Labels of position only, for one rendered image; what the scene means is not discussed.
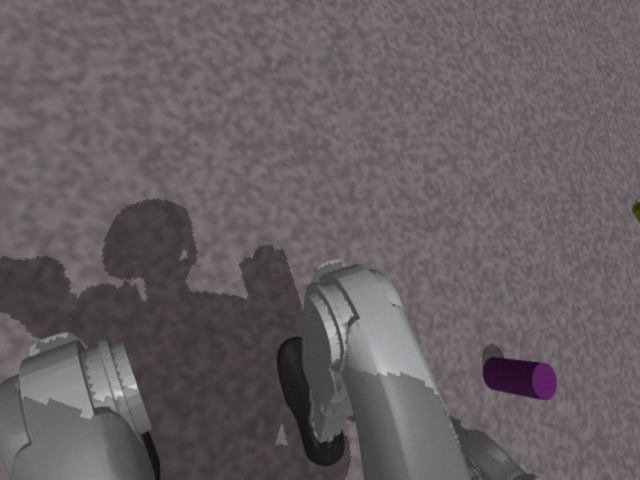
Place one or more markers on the right robot hand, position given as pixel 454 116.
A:
pixel 484 457

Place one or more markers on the right robot foot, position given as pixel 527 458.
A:
pixel 297 392

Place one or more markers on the left robot foot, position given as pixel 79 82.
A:
pixel 152 454

